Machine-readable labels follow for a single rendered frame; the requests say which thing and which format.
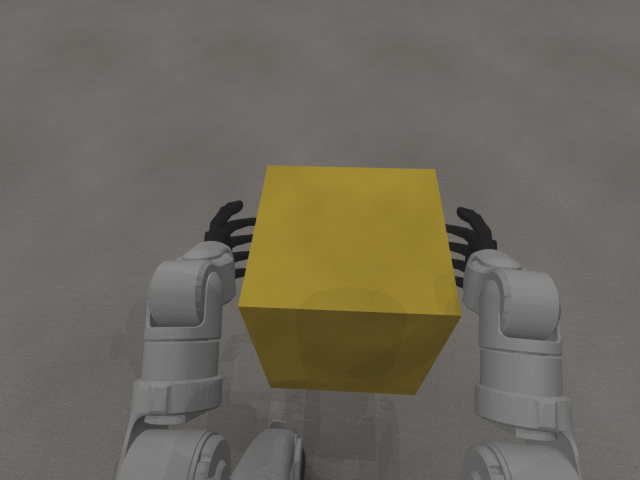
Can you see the robot left upper arm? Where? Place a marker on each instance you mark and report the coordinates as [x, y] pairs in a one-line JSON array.
[[177, 454]]

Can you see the left robot thigh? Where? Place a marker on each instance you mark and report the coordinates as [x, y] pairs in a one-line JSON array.
[[275, 454]]

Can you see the robot right hand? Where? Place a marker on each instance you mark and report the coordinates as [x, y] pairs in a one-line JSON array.
[[479, 239]]

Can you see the left robot shin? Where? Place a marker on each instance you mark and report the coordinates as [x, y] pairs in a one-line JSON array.
[[281, 425]]

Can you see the robot left hand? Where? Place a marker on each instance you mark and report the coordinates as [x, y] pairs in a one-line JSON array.
[[220, 231]]

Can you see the robot right upper arm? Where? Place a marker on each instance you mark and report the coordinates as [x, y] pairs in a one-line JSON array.
[[495, 460]]

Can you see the carton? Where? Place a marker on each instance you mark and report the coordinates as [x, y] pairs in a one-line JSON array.
[[349, 284]]

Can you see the left robot forearm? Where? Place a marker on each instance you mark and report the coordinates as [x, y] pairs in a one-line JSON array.
[[180, 379]]

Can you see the right robot forearm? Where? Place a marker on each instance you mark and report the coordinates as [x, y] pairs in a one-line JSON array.
[[520, 389]]

